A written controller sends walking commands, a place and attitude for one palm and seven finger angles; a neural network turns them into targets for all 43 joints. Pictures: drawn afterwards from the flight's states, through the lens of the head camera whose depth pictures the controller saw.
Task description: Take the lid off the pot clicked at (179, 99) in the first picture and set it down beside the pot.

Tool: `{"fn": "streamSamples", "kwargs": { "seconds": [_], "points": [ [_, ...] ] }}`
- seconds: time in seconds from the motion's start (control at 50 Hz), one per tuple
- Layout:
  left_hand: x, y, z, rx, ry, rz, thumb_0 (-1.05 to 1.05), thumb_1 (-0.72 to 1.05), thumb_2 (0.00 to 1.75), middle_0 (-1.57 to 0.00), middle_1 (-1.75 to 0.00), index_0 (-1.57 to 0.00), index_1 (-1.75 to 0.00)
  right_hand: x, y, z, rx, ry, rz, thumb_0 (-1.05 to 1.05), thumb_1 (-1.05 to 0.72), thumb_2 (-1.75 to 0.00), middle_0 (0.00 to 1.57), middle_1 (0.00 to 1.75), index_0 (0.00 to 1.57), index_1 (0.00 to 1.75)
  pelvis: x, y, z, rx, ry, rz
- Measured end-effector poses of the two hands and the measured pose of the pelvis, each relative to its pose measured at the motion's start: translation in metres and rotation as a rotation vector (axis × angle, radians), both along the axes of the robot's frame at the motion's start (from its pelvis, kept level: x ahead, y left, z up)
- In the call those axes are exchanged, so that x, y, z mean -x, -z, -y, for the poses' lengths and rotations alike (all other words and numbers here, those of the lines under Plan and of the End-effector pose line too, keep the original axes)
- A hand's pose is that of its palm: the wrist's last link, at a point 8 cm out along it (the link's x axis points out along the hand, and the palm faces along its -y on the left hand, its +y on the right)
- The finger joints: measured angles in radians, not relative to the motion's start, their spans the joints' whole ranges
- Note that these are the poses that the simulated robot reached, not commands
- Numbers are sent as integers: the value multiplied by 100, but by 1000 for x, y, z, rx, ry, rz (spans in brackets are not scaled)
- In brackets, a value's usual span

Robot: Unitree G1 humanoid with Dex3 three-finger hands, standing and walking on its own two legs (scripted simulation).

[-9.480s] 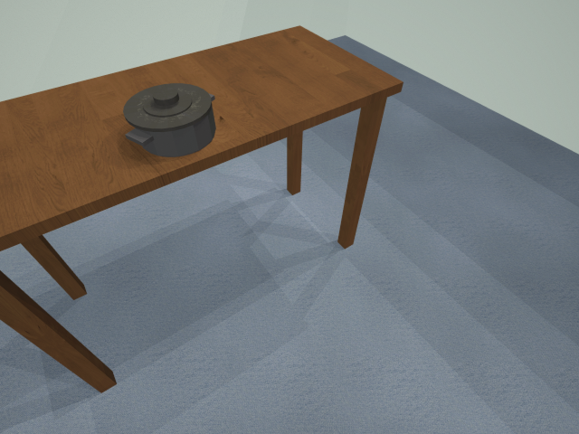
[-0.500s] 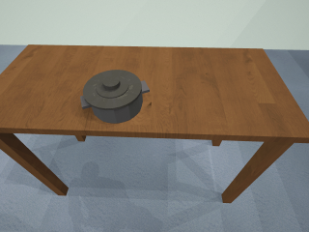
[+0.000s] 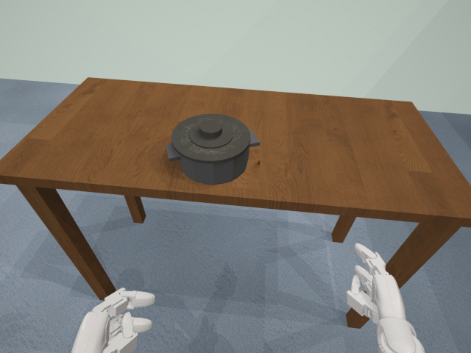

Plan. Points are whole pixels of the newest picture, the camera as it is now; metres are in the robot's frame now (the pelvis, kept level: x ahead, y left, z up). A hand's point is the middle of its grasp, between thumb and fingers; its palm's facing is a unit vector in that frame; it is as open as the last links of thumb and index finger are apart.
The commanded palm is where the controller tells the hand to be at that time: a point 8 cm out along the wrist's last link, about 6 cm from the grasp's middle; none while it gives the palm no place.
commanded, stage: lift the closed hand beside the body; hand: left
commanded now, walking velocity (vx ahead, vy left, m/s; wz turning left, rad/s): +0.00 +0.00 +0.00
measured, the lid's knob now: (211, 128) +0.56 +0.12 +0.10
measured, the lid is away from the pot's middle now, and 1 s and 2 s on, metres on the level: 0.00 0.00 0.00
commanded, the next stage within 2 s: raise the hand higher, near the body in 0.22 s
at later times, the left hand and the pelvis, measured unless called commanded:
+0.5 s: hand (70, 321) +0.14 +0.25 +0.06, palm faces +0.29 -0.87 -0.40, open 3.1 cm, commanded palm +0.08 +0.28 +0.09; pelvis +0.00 +0.01 +0.00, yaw -1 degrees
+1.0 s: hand (77, 273) +0.18 +0.23 +0.13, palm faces +0.36 -0.84 -0.40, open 3.1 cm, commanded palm +0.12 +0.26 +0.15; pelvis +0.01 -0.01 +0.01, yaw -1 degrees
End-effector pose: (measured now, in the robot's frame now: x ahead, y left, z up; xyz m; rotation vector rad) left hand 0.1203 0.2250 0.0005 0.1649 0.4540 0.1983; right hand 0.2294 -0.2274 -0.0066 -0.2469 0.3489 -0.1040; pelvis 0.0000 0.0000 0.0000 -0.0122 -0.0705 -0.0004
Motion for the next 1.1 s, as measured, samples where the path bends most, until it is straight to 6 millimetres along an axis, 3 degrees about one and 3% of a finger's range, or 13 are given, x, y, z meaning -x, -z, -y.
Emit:
{"fn": "streamSamples", "kwargs": {
  "seconds": [0.06,0.12,0.22,0.3,0.38,0.5,0.6,0.72,0.9,1.1],
  "points": [
    [10,-4,-14,-7,-43,9,1,91,89,-84,-100,-84,-100,-6,-7,-17,18,-47,14,0,-90,-90,20,30,19,30,5,0,-4,3,-3,11],
    [18,-24,-27,-40,-71,71,2,91,89,-97,-114,-97,-114,-1,-3,-35,8,-83,2,0,-90,-90,20,30,19,30,4,-1,-8,3,-5,23],
    [19,-39,-42,-87,-100,129,2,91,90,-114,-134,-115,-134,20,23,-58,-36,-109,-100,0,-90,-90,20,30,20,30,4,-1,-14,4,-12,43],
    [16,-55,-54,-143,-98,153,2,90,90,-122,-142,-123,-142,44,44,-64,-58,-98,-195,1,-90,-90,21,30,20,30,5,-1,-15,2,0,52],
    [19,-81,-65,-232,-99,207,2,90,89,-126,-147,-127,-147,62,59,-58,-74,-75,-253,1,-89,-90,21,30,20,30,2,-2,-16,0,6,54],
    [14,-85,-60,-256,-81,199,2,90,90,-129,-149,-129,-149,71,65,-35,-51,-35,-281,1,-89,-90,21,30,20,30,4,-3,-12,-3,9,53],
    [12,-103,-56,-295,-72,265,2,90,89,-129,-150,-130,-150,63,56,-13,-18,1,-243,1,-90,-90,21,30,20,30,0,-4,-5,-3,15,54],
    [4,-112,-53,-305,-93,307,2,90,89,-130,-150,-130,-150,43,43,2,4,5,-182,1,-90,-90,20,30,20,30,-1,-6,3,0,17,59],
    [-8,-135,-47,-335,-90,393,2,90,89,-130,-150,-130,-150,24,38,1,-5,-24,-164,1,-90,-90,20,30,20,30,-7,-8,11,2,17,57],
    [-28,-160,-41,-358,-58,484,2,90,89,-130,-150,-130,-150,25,51,-8,-25,-48,-227,1,-90,-90,21,30,20,30,-15,-10,11,1,20,51]
  ]
}}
